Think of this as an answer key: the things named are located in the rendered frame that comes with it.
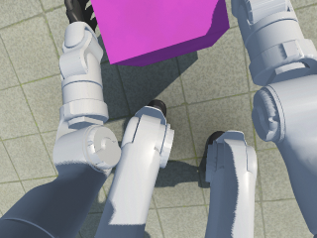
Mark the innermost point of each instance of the right robot upper arm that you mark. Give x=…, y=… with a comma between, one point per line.
x=285, y=112

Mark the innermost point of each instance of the left robot hand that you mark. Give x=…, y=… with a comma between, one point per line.
x=75, y=12

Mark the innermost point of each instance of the robot right shin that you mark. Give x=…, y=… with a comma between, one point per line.
x=252, y=161

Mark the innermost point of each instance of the left robot upper arm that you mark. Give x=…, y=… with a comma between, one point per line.
x=84, y=159

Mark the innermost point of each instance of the robot shin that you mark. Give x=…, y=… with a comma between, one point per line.
x=252, y=161
x=133, y=123

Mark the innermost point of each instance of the robot left shin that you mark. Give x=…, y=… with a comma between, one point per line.
x=133, y=123

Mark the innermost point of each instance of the carton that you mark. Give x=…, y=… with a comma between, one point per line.
x=143, y=32

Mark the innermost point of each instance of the left robot forearm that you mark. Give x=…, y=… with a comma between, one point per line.
x=81, y=80

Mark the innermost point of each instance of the right robot forearm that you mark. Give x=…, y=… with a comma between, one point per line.
x=272, y=36

